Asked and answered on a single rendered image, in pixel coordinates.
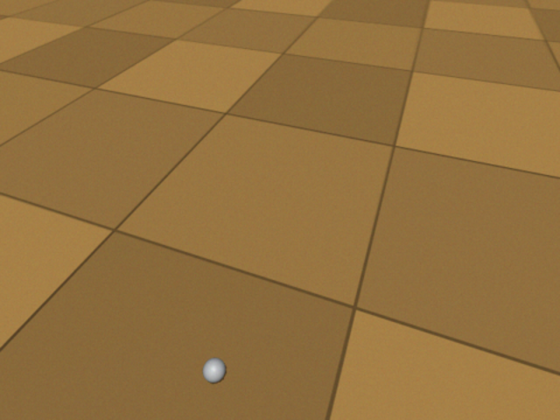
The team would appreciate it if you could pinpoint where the ball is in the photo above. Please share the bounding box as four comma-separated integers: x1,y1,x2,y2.
203,358,226,382

